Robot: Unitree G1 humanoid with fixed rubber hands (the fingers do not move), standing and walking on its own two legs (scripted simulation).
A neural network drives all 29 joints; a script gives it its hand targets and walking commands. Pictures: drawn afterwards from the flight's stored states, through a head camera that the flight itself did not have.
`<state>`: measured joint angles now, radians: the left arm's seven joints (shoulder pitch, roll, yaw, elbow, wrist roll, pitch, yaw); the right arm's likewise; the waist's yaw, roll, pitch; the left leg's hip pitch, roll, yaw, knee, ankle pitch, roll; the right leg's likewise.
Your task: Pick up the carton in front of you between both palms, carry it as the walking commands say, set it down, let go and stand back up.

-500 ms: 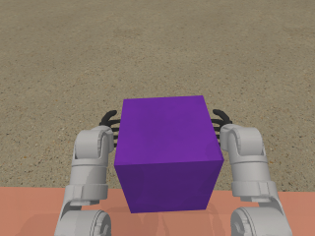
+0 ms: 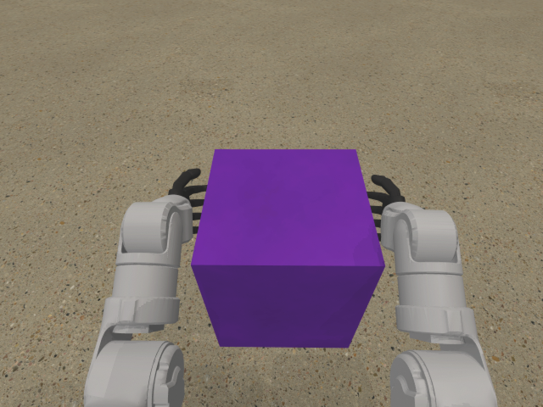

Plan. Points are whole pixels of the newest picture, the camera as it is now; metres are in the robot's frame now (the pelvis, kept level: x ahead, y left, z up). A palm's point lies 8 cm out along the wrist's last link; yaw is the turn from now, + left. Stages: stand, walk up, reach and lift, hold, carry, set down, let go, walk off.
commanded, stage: carry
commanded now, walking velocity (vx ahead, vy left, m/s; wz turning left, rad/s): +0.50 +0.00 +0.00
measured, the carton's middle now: (284, 252) +0.34 +0.00 +0.05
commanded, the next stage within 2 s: none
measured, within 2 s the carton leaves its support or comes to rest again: neither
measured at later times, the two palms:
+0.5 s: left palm (229, 118) +0.65 +0.12 +0.09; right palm (370, 124) +0.65 -0.18 +0.08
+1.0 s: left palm (220, 53) +0.92 +0.17 +0.11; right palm (334, 56) +0.92 -0.13 +0.11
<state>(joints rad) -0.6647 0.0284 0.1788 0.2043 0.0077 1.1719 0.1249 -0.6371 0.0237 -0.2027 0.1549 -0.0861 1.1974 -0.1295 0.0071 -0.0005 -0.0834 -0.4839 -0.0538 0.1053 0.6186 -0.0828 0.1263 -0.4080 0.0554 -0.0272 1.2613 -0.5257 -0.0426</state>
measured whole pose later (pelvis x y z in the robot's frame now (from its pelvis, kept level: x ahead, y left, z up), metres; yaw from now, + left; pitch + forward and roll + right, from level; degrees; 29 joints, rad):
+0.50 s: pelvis +0.30 -0.02 -0.03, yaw +1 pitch +4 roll -1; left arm -0.64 -0.05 0.21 0.17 0.11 1.15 0.12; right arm -0.64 -0.03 -0.19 0.20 -0.02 1.15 -0.11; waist -0.03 0.03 -0.07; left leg -0.26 -0.05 0.03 1.09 -0.52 0.04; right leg -0.53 0.05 -0.14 0.58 -0.14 -0.13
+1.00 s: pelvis +0.58 +0.01 -0.02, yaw +0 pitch +5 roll +1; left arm -0.56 -0.04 0.21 -0.01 0.06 1.20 0.11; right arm -0.55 0.06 -0.20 -0.02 -0.08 1.21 -0.13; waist 0.01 -0.03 -0.10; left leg -0.48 -0.01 0.17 0.48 -0.09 0.08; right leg -0.14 -0.02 -0.09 0.69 -0.46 -0.01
